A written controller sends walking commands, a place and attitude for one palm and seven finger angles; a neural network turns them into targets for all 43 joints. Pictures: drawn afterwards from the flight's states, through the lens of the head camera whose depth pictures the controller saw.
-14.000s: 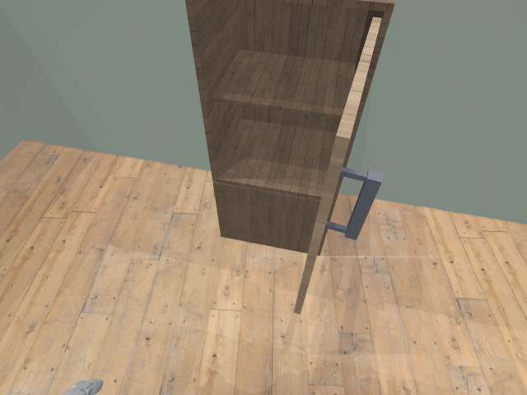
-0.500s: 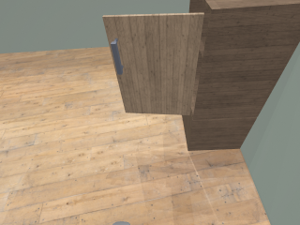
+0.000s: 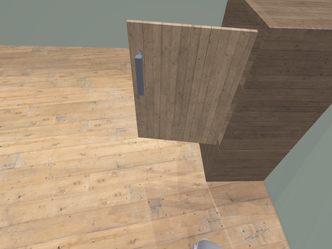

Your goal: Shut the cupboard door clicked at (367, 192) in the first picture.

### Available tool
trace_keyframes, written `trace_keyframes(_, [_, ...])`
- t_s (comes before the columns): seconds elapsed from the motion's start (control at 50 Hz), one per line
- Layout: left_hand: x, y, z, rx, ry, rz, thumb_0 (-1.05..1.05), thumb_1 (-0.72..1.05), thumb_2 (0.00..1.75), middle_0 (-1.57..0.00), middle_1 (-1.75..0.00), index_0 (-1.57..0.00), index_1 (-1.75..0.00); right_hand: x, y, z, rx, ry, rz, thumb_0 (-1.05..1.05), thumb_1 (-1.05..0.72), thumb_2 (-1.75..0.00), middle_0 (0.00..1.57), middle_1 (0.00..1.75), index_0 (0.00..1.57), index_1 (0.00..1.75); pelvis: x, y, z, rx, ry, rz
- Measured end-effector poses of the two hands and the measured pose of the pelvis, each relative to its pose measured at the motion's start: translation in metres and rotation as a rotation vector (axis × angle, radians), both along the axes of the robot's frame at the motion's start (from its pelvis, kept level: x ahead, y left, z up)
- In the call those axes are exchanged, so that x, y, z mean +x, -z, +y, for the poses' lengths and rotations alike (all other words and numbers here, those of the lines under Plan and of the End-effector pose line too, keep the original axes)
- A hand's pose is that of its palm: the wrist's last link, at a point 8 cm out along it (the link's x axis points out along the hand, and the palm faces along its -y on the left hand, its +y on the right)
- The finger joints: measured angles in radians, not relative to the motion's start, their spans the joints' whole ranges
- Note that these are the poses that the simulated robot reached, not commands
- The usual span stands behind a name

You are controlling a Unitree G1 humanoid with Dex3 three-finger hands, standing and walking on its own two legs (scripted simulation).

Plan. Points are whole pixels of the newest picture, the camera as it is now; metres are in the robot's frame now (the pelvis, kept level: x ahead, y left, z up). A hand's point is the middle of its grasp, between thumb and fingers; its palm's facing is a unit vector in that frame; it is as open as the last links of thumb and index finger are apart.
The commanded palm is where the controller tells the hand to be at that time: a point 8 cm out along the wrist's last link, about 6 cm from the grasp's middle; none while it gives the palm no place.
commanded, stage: take the last steps up to it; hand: left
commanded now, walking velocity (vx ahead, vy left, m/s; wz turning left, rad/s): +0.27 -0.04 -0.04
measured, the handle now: (140, 73) +0.68 +0.15 +0.05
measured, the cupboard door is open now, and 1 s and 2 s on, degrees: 83 83 83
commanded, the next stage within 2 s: come to a stop and stand still in 0.28 s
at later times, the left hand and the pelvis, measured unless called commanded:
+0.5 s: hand (124, 225) +0.22 +0.14 -0.17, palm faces +0.03 -0.97 -0.24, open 7.2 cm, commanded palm none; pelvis +0.17 -0.05 +0.00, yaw +0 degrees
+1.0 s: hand (119, 237) +0.19 +0.14 -0.18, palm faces +0.02 -0.97 -0.24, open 7.4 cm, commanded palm none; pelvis +0.16 -0.05 -0.01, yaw -1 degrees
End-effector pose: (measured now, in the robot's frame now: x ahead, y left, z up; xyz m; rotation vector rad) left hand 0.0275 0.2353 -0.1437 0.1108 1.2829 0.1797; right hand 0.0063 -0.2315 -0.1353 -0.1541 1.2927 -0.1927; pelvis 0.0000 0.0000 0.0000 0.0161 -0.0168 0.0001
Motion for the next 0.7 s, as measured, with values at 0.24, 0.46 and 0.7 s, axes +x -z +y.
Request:
trace_keyframes(0.24, [0.214, -0.007, -0.044, 0.059, 0.179, -0.226, 0.01, 0.91, 0.9, -0.2, -0.3, -0.19, -0.3, -0.031, 0.029, 0.002, 0.131, 0.153, 0.349, 0.01, -0.91, -0.9, 0.2, 0.3, 0.2, 0.3, 0.1, 0.025, -0.039, 0.007, 0.016, -0.002])
trace_keyframes(0.46, [0.19, -0.011, -0.054, 0.063, 0.051, -0.055, -0.02, 0.95, 0.9, -0.21, -0.3, -0.2, -0.3, 0.136, 0.021, -0.041, 0.076, 0.047, 0.116, 0.01, -0.91, -0.9, 0.2, 0.3, 0.2, 0.3, 0.159, 0.004, -0.054, -0.014, 0.001, 0.009])
trace_keyframes(0.7, [0.161, 0.021, -0.033, -0.005, -0.027, 0.126, 0.0, 0.91, 0.9, -0.2, -0.3, -0.2, -0.3, 0.259, 0.007, -0.021, -0.01, -0.055, -0.07, 0.01, -0.93, -0.9, 0.2, 0.3, 0.2, 0.3, 0.192, 0.013, -0.024, -0.026, 0.017, -0.013])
